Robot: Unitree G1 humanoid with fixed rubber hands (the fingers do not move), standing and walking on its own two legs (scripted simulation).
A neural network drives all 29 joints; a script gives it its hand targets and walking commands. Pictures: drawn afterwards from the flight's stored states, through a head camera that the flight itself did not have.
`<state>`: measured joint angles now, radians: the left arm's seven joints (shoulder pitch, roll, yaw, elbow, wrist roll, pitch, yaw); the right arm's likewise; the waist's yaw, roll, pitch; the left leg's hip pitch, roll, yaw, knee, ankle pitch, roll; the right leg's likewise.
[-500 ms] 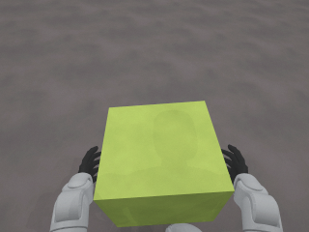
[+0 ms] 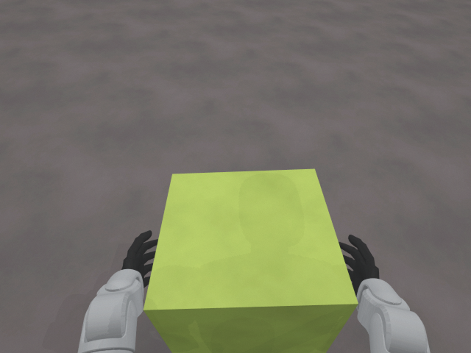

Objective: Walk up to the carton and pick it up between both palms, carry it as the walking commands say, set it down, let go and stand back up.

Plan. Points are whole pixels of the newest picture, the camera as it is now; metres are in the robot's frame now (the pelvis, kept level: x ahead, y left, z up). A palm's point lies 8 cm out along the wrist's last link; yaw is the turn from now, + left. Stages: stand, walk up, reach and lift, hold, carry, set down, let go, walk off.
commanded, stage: carry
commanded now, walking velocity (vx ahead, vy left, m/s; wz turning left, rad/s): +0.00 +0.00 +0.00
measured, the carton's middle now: (246, 262) +0.31 +0.00 -0.06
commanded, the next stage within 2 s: none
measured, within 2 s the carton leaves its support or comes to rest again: neither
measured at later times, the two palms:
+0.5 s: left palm (189, 124) +0.62 +0.14 +0.03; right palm (346, 148) +0.56 -0.24 +0.02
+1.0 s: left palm (209, 90) +0.71 +0.09 +0.07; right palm (355, 99) +0.70 -0.28 +0.07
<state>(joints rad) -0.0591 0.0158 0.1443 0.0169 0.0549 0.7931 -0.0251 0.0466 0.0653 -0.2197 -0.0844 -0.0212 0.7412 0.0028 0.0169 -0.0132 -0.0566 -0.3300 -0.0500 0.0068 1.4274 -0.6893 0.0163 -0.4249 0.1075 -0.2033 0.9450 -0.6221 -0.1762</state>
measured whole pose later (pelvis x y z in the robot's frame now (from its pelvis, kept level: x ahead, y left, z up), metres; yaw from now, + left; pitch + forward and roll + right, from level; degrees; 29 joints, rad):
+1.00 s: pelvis +0.42 -0.09 +0.05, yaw +0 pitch +5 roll +3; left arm -0.17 0.00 0.21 0.08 0.09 0.73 -0.03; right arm -0.15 0.06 -0.26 0.05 -0.03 0.69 0.02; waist -0.02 -0.05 -0.03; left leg -0.32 -0.05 0.00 0.77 -0.44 0.01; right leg -0.48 0.11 -0.09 0.64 -0.24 -0.19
